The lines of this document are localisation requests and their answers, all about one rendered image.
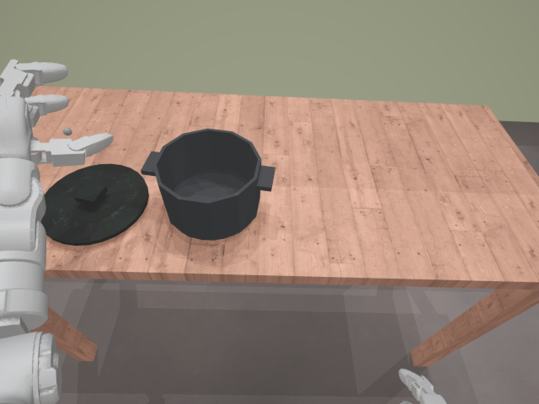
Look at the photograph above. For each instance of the left robot upper arm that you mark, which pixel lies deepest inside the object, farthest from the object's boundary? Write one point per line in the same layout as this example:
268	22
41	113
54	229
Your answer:
30	369

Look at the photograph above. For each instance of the lid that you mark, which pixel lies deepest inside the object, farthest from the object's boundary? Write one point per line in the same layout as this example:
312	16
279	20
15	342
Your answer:
73	223

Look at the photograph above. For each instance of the knob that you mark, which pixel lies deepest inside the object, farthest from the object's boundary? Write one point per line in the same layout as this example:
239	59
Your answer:
90	193

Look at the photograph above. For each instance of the left robot forearm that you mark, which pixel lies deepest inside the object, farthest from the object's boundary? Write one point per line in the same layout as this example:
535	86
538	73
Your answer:
23	303

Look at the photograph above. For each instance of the right robot hand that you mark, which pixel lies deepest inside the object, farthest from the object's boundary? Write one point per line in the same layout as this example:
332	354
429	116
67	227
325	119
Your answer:
421	388

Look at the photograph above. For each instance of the pot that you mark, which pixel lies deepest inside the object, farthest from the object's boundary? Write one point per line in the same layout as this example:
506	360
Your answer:
210	181

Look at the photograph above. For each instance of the table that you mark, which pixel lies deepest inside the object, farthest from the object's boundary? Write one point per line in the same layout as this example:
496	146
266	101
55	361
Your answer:
364	193

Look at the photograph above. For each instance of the left robot hand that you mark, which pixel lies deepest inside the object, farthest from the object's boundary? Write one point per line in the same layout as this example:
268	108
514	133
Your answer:
19	113

